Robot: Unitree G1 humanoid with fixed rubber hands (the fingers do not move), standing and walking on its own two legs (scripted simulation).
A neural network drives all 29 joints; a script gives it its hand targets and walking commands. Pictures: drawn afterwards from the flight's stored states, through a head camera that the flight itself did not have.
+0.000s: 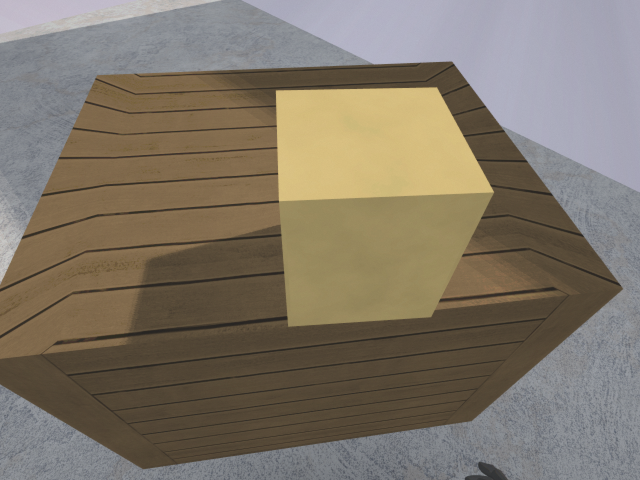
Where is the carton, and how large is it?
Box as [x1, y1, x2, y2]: [276, 87, 493, 326]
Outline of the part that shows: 436,87 276,90 279,208 288,326 431,316 493,193 491,187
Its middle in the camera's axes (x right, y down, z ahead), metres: +0.05 -0.04 +0.53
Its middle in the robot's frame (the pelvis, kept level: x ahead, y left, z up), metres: +0.43 -0.05 +0.09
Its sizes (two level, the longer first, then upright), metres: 0.210 0.200 0.250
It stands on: a pedestal, 0.73 m high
